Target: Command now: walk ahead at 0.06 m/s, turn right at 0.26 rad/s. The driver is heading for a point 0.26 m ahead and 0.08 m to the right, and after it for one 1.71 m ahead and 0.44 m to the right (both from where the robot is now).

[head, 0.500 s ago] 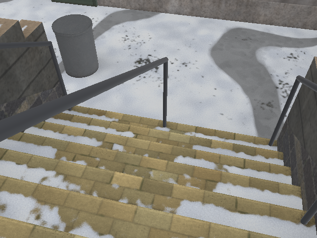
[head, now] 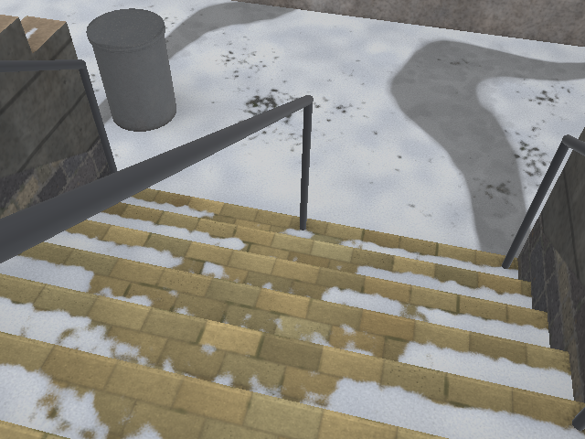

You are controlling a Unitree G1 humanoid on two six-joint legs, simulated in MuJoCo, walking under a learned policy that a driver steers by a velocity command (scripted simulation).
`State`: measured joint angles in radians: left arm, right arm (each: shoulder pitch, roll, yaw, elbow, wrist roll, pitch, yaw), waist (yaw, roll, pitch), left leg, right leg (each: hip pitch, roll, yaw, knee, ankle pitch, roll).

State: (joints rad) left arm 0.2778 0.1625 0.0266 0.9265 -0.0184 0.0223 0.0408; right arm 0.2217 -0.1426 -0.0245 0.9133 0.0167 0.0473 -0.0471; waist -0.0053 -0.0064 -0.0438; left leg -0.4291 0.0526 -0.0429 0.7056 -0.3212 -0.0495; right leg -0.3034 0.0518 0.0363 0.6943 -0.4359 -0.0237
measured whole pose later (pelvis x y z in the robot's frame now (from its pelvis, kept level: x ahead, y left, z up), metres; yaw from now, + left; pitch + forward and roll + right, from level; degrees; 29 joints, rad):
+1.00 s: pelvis +0.04 -0.03 +0.02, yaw -17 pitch +1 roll +0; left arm 0.27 0.23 0.05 0.74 -0.02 -0.02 0.03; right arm 0.50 -0.23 -0.05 0.89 0.01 -0.06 -0.01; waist -0.02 -0.03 -0.04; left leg -0.15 -0.01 -0.04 0.52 -0.39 0.02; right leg -0.50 0.06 0.06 0.97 -0.32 -0.04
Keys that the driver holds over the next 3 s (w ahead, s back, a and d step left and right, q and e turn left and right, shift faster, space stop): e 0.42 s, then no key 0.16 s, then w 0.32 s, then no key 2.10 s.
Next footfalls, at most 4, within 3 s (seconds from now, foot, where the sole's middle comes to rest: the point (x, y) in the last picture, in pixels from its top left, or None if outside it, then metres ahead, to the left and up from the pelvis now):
0.84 left None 0.04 0.09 -0.75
1.34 right None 0.23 -0.27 -0.93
1.74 left None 0.32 -0.05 -0.93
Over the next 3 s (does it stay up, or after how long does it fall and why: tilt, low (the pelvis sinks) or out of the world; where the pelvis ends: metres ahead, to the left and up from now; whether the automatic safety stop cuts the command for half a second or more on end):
stays up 0.27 -0.14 -0.15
